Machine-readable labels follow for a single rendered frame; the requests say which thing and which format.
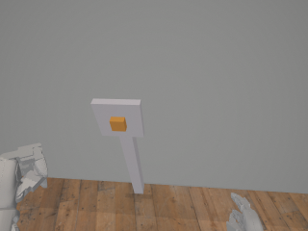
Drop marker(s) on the robot left forearm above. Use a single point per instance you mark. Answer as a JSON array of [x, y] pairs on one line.
[[9, 218]]

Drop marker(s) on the right robot hand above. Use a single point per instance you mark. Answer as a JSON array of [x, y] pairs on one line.
[[247, 220]]

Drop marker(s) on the button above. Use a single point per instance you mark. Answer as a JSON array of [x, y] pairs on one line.
[[118, 123]]

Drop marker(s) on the left robot hand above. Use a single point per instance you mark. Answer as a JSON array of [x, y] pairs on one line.
[[28, 161]]

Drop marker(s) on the panel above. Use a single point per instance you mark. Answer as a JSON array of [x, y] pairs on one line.
[[131, 109]]

